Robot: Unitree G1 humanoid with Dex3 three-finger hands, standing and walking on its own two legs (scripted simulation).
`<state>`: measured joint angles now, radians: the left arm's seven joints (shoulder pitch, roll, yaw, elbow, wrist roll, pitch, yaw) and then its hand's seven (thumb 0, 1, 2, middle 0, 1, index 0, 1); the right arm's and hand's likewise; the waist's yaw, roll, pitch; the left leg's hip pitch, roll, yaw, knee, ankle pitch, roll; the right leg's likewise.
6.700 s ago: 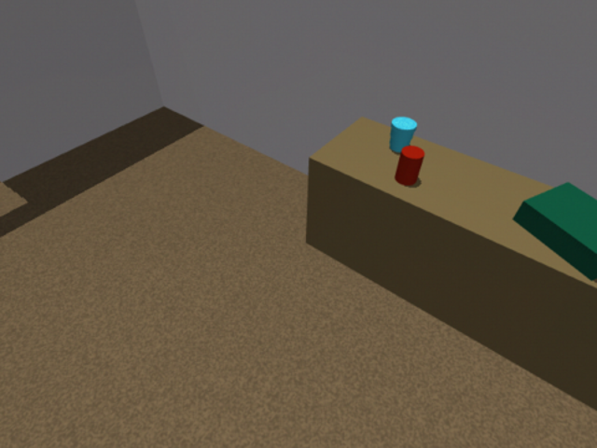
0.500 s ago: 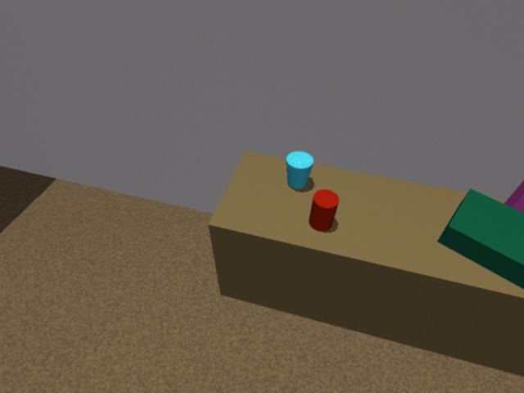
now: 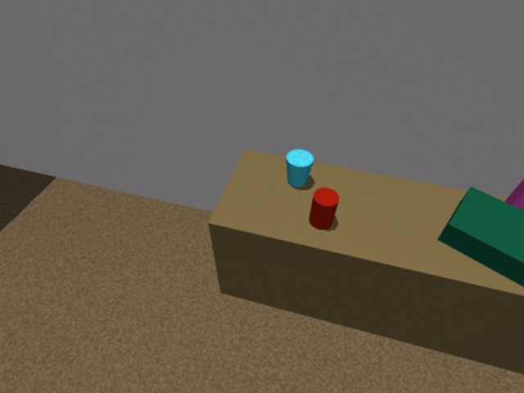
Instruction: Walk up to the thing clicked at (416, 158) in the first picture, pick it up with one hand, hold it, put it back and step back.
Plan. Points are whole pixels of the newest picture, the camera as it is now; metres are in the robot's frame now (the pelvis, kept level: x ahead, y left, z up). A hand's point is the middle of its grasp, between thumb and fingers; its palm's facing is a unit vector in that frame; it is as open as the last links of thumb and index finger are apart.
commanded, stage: stand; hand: right
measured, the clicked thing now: (323, 209) +0.69 -0.17 -0.26
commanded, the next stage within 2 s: walk up in 0.18 s
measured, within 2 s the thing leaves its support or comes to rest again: neither
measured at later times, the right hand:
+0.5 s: hand out of the picture +0.13 -0.23 -0.15, palm faces +0.02 +0.91 -0.41, open 7.3 cm
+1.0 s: hand (366, 377) +0.22 -0.18 -0.18, palm faces +0.11 +0.95 -0.29, open 7.3 cm
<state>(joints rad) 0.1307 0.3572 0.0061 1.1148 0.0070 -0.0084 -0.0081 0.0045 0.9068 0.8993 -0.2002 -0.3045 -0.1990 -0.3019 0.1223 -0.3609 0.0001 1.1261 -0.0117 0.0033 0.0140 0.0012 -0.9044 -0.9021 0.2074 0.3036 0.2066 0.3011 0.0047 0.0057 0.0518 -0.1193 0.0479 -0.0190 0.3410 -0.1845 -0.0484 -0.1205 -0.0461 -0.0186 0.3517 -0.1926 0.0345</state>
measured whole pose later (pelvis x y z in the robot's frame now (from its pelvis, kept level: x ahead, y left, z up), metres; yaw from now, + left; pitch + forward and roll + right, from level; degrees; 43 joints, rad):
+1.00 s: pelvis +0.22 +0.07 -0.02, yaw -9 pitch -4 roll +0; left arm 0.24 0.37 0.05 0.83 0.00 -0.08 -0.01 0.00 0.91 0.90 -0.20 -0.30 -0.20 -0.30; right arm 0.33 -0.40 -0.05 0.85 -0.02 0.02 0.05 0.00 -0.91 -0.90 0.21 0.30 0.21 0.30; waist -0.01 0.07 0.11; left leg -0.30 0.01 0.01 1.10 -0.52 0.03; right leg -0.30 0.00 -0.03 0.61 -0.25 -0.04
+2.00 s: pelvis +0.27 +0.10 -0.03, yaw -16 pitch -2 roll +1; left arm 0.15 0.37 0.04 0.91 0.00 0.01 0.00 0.01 0.91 0.90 -0.20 -0.30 -0.20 -0.30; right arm 0.23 -0.36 0.00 0.96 -0.02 -0.04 0.00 0.00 -0.90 -0.90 0.21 0.30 0.21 0.30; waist 0.01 -0.02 0.09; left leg -0.29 0.00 -0.01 0.67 -0.34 0.00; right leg -0.31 -0.02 0.01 0.74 -0.47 -0.02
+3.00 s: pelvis +0.29 +0.10 +0.00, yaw -12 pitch -2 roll +0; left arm 0.07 0.34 0.04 1.16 0.01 0.00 -0.01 0.01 0.91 0.90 -0.20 -0.30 -0.20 -0.30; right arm 0.10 -0.35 0.01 1.13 -0.01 -0.02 0.00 0.00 -0.90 -0.90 0.21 0.30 0.21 0.30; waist 0.02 0.00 0.05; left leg -0.15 -0.01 -0.08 0.39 -0.20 -0.01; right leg -0.10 -0.03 -0.08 0.35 -0.21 0.01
